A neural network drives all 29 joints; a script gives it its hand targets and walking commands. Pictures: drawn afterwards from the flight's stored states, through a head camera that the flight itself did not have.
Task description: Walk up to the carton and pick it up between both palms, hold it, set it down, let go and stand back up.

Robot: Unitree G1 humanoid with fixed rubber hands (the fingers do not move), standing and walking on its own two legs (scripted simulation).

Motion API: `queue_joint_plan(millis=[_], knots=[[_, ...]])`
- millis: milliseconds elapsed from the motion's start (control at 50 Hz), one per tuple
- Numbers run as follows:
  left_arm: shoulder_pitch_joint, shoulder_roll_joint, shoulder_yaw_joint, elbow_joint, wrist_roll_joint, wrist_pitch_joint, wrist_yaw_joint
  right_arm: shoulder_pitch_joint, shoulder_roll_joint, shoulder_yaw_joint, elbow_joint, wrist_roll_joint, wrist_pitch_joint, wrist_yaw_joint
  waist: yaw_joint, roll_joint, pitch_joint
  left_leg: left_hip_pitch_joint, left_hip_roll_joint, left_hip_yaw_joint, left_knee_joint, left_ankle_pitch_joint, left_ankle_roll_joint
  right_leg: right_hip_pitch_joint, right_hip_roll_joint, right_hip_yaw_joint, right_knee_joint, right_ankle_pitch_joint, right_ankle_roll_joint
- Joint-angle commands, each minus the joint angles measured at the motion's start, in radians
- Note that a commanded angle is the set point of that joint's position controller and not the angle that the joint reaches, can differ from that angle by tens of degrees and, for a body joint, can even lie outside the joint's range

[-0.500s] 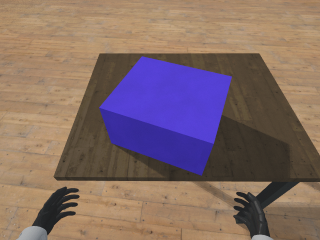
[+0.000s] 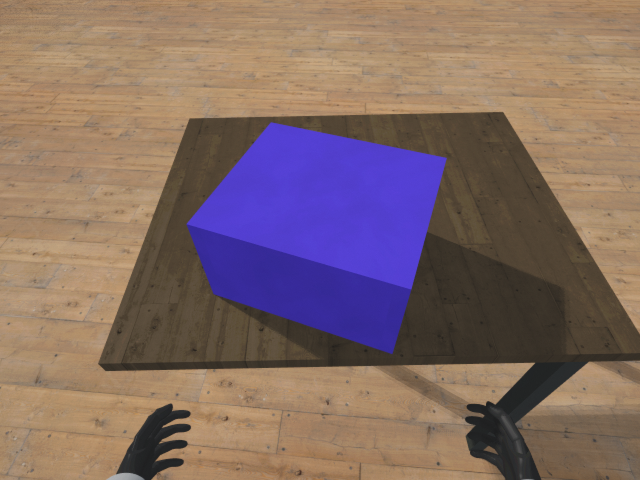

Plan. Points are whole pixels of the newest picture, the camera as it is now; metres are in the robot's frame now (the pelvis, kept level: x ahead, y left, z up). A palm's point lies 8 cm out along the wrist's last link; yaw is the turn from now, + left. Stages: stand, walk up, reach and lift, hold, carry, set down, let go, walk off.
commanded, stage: set down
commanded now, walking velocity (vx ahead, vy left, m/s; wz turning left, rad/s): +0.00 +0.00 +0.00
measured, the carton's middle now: (326, 228) +0.49 +0.03 +0.00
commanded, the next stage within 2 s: let go in 0.14 s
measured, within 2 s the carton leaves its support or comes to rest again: neither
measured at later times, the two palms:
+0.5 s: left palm (173, 461) +0.16 +0.22 -0.08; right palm (535, 473) +0.16 -0.23 -0.08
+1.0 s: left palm out of the picture +0.08 +0.27 -0.09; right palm out of the picture +0.08 -0.25 -0.12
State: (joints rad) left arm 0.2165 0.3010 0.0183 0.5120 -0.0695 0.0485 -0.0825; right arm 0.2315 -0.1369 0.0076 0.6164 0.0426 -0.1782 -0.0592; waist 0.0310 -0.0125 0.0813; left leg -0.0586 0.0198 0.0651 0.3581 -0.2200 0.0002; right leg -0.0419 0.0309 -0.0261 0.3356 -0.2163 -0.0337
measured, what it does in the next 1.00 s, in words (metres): stands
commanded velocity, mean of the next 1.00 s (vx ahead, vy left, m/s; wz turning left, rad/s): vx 0.00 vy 0.00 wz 0.00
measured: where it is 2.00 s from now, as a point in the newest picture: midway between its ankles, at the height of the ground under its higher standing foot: outside the picture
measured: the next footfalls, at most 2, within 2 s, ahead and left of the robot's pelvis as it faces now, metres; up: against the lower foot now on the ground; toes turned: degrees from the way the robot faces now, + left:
none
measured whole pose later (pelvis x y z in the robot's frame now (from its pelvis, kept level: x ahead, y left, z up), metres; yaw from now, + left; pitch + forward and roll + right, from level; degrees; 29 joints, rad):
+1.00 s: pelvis +0.00 +0.00 +0.00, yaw +1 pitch -1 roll +0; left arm 0.32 0.29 0.02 0.70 0.01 -0.05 0.00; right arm 0.27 -0.26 -0.02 0.85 -0.02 -0.03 0.01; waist 0.01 0.01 0.00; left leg -0.16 0.01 0.04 0.41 -0.23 0.01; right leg -0.14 0.02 -0.05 0.40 -0.24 -0.03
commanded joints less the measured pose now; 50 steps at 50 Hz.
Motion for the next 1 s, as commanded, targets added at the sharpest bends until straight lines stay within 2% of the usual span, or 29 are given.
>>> queue_joint_plan(millis=[0, 40, 80, 160, 320, 540, 680, 700, 720, 740, 760, 820, 860, 980], knots=[[-0.143, 0.092, 0.035, -0.094, 0.014, -0.028, 0.017, -0.061, -0.046, -0.004, -0.087, -0.019, -0.040, 0.000, -0.010, 0.015, -0.117, 0.062, 0.013, -0.026, 0.023, 0.216, -0.035, -0.129, -0.030, 0.012, -0.061, 0.136, 0.019], [-0.150, 0.049, 0.024, -0.073, 0.037, -0.019, 0.039, -0.096, -0.077, -0.017, -0.017, -0.024, -0.047, 0.022, -0.003, 0.074, -0.111, 0.070, 0.022, -0.032, 0.015, 0.194, -0.043, -0.168, -0.014, -0.007, -0.044, 0.105, 0.003], [-0.168, 0.045, 0.024, -0.048, 0.041, -0.003, 0.040, -0.110, -0.078, -0.025, -0.009, -0.035, -0.043, 0.026, -0.019, 0.055, -0.101, 0.049, 0.021, -0.032, 0.011, 0.138, -0.035, -0.167, -0.021, -0.002, -0.043, 0.091, 0.009], [-0.182, 0.034, 0.036, -0.057, 0.064, 0.021, 0.057, -0.136, -0.092, -0.036, 0.021, -0.047, -0.042, 0.034, -0.009, 0.050, -0.109, 0.027, 0.013, -0.026, 0.013, 0.145, -0.035, -0.144, -0.024, 0.001, -0.028, 0.114, 0.014], [-0.170, 0.002, 0.042, -0.052, 0.079, 0.060, 0.072, -0.141, -0.103, -0.040, 0.024, -0.063, -0.028, 0.048, -0.010, -0.008, -0.107, 0.043, -0.008, -0.015, 0.022, 0.150, -0.027, -0.148, -0.039, 0.016, -0.043, 0.123, 0.024], [-0.131, -0.011, 0.042, -0.099, 0.090, 0.051, 0.095, -0.127, -0.136, -0.052, 0.040, -0.049, -0.043, 0.079, -0.008, 0.015, -0.134, 0.067, -0.014, -0.019, 0.031, 0.230, -0.030, -0.150, -0.039, 0.019, -0.028, 0.216, 0.028], [-0.127, -0.002, 0.029, -0.126, 0.075, 0.041, 0.107, -0.128, -0.141, -0.066, 0.035, -0.055, -0.049, 0.090, -0.020, 0.005, -0.149, 0.038, -0.013, -0.021, 0.027, 0.193, -0.021, -0.154, -0.043, 0.024, -0.020, 0.197, 0.029], [-0.119, -0.004, 0.027, -0.125, 0.076, 0.038, 0.106, -0.119, -0.138, -0.064, 0.041, -0.049, -0.049, 0.090, -0.021, 0.011, -0.143, 0.038, -0.013, -0.021, 0.028, 0.193, -0.021, -0.151, -0.045, 0.027, -0.019, 0.197, 0.026], [0.039, 0.066, 0.047, 0.002, 0.094, -0.042, 0.105, -0.018, -0.210, -0.065, 0.094, -0.058, 0.037, 0.059, 0.006, 0.148, -0.215, -0.054, 0.096, -0.126, 0.056, 0.328, 0.026, -0.084, -0.140, 0.100, 0.033, 0.252, 0.010], [0.081, 0.078, 0.052, 0.035, 0.084, -0.068, 0.095, -0.007, -0.211, -0.061, 0.090, -0.055, 0.075, 0.052, 0.000, 0.110, -0.186, -0.071, 0.117, -0.150, 0.042, 0.286, 0.042, -0.062, -0.165, 0.119, 0.026, 0.227, 0.009], [0.064, 0.088, 0.054, 0.044, 0.086, -0.089, 0.089, -0.006, -0.207, -0.058, 0.086, -0.059, 0.091, 0.052, -0.013, 0.068, -0.188, -0.058, 0.126, -0.164, 0.048, 0.310, 0.050, -0.065, -0.168, 0.128, 0.032, 0.264, 0.006], [0.027, 0.052, 0.037, 0.054, 0.084, -0.117, 0.084, -0.005, -0.215, -0.060, 0.112, -0.058, 0.113, 0.058, -0.026, -0.011, -0.120, -0.072, 0.119, -0.167, 0.024, 0.250, 0.045, -0.126, -0.153, 0.121, 0.012, 0.225, 0.007], [0.039, 0.058, 0.035, 0.072, 0.085, -0.121, 0.084, -0.005, -0.219, -0.060, 0.128, -0.060, 0.120, 0.063, -0.027, -0.015, -0.070, -0.082, 0.112, -0.164, 0.015, 0.222, 0.039, -0.151, -0.152, 0.123, 0.000, 0.213, 0.011], [0.094, 0.091, 0.026, 0.111, 0.082, -0.125, 0.089, 0.019, -0.231, -0.052, 0.174, -0.055, 0.124, 0.068, -0.031, 0.001, -0.105, -0.077, 0.107, -0.168, 0.003, 0.209, 0.042, -0.121, -0.155, 0.116, 0.006, 0.190, 0.005]])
